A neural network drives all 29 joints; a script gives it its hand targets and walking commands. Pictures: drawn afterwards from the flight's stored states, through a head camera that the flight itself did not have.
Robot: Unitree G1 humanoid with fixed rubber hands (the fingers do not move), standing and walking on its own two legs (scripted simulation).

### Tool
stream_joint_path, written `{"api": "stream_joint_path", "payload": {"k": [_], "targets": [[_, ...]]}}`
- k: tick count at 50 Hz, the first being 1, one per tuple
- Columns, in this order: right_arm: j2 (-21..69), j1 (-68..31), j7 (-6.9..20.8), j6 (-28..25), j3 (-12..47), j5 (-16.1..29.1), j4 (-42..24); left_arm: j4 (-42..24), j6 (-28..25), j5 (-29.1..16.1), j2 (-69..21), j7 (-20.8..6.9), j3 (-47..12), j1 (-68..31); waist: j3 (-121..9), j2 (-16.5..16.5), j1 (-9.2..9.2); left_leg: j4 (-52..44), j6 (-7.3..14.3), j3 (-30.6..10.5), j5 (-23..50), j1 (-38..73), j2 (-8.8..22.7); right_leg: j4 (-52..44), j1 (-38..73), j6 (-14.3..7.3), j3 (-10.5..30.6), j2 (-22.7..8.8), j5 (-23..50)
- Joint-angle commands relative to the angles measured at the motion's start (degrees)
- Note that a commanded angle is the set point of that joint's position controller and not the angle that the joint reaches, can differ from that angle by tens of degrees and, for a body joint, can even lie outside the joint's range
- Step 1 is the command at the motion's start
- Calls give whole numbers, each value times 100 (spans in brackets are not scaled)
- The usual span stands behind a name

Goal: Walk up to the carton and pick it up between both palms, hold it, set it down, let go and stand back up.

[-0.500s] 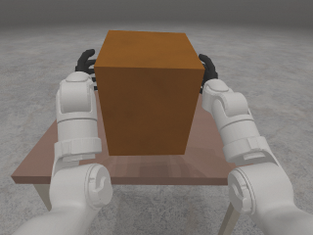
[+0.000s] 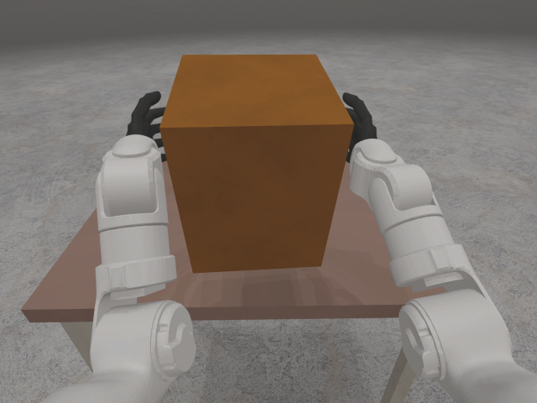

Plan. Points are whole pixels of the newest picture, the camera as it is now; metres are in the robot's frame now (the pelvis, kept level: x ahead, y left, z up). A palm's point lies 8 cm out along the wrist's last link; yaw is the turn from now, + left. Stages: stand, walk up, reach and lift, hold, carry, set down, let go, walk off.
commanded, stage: hold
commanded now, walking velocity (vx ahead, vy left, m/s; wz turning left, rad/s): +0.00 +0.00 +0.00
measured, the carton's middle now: (254, 164) +0.41 +0.00 +0.24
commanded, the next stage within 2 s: none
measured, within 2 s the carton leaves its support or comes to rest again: neither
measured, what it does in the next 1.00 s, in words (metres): stands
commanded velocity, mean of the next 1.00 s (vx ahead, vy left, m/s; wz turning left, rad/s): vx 0.00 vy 0.00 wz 0.00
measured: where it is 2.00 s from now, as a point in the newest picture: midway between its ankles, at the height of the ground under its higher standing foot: outside the picture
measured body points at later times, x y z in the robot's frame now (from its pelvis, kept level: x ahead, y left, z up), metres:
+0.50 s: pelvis +0.00 -0.01 +0.00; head -0.08 +0.00 +0.44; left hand +0.37 +0.15 +0.29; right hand +0.38 -0.14 +0.28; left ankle +0.03 +0.08 -0.75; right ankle +0.03 -0.08 -0.75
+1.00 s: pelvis +0.00 -0.01 +0.00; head -0.09 +0.01 +0.44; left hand +0.37 +0.15 +0.28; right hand +0.37 -0.14 +0.28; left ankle +0.03 +0.08 -0.75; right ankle +0.03 -0.08 -0.75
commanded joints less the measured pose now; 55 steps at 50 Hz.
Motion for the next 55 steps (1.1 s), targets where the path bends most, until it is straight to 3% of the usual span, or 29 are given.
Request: {"api": "stream_joint_path", "payload": {"k": [1, 6, 11, 16, 23, 28, 36, 37, 38, 42, 43, 45, 49, 50, 53, 55], "targets": [[3131, -4563, 889, -401, 1405, 713, -1440, -272, -318, -913, -2451, -1029, -1578, -3310, -1822, -264, 251, -433, -170, -281, 659, -396, 129, 39, 1722, 399, 480, 118, 1057], [2948, -4435, 781, -403, 1183, 771, -1435, -542, -259, -1038, -2453, -1267, -1983, -3515, -1732, 42, -79, -263, -341, -287, 825, -197, 49, -28, 1519, 498, 501, -41, 1423], [3009, -4305, 667, -382, 1048, 820, -1655, -968, -379, -1256, -2580, -1299, -2360, -3759, -2030, 347, -346, -149, -465, -329, 871, -104, -59, 75, 1457, 659, 449, -132, 1756], [3098, -4252, 625, -315, 1150, 789, -1684, -1000, -383, -1138, -2530, -1268, -2244, -3667, -1959, 349, -257, -308, -412, -324, 641, -344, -47, 181, 1693, 643, 395, -78, 1484], [3239, -4595, 722, -417, 1367, 733, -1865, -755, -388, -1033, -2429, -1213, -1913, -3577, -2006, -33, 70, -463, -226, -233, 535, -524, 11, 204, 1870, 566, 352, 57, 1094], [3253, -4759, 776, -508, 1353, 662, -1832, -511, -424, -1054, -2435, -1157, -1836, -3631, -1977, -161, 141, -442, -166, -172, 447, -485, 35, 108, 1681, 520, 383, 71, 839], [3026, -4513, 807, -502, 962, 480, -1316, -312, -386, -1028, -2501, -1241, -1960, -3738, -1682, 174, -62, -516, -266, -200, 10, -614, 74, 3, 1508, 472, 472, -51, 499], [3066, -4347, 729, -511, 1062, 515, -1696, -130, -325, -1171, -2515, -1327, -1919, -3280, -1947, -120, -177, -345, -200, -317, 371, -567, 57, -59, 1777, 455, 581, -111, 1207], [3095, -4138, 665, -417, 1060, 488, -1538, -225, -335, -1160, -2423, -1385, -1983, -3287, -1953, -151, -309, -267, -249, -307, 574, -465, 3, 5, 1794, 455, 599, -136, 1458], [3090, -3999, 525, -354, 1359, 842, -1968, -836, -313, -1256, -2520, -1454, -2300, -3221, -2362, 195, -437, -43, -389, -344, 1292, -29, -91, 94, 1872, 474, 608, -123, 2322], [2975, -4124, 510, -326, 1280, 839, -1954, -760, -277, -1250, -2546, -1441, -2316, -3275, -2181, 392, -477, -73, -424, -374, 1162, -76, -58, 85, 1766, 463, 567, -149, 2141], [2987, -4172, 559, -345, 1327, 890, -2090, -1013, -307, -1318, -2700, -1359, -2479, -3441, -2098, 536, -438, -109, -499, -421, 1292, -153, 25, 84, 1675, 392, 499, -89, 1828], [3100, -4140, 672, -318, 1565, 1020, -2324, -1378, -335, -1274, -2594, -1280, -2486, -3396, -2072, 334, -219, -153, -442, -407, 1359, -162, 73, 64, 1525, 408, 482, -49, 1669], [3060, -4139, 705, -292, 1558, 1004, -2236, -1207, -325, -1241, -2591, -1254, -2428, -3350, -1973, 308, -170, -184, -420, -405, 1250, -136, 71, 57, 1436, 420, 460, -56, 1588], [3071, -4517, 897, -334, 1371, 854, -2019, -1096, -395, -1310, -2606, -1136, -2383, -3813, -1880, 282, -25, -420, -322, -412, 286, -396, 173, -13, 1294, 392, 467, -23, 550], [3065, -4649, 1030, -332, 1154, 624, -1623, -512, -445, -1177, -2512, -1084, -2058, -3840, -1582, 61, 116, -695, -176, -460, -539, -819, 240, -70, 1191, 393, 495, -54, -13]]}}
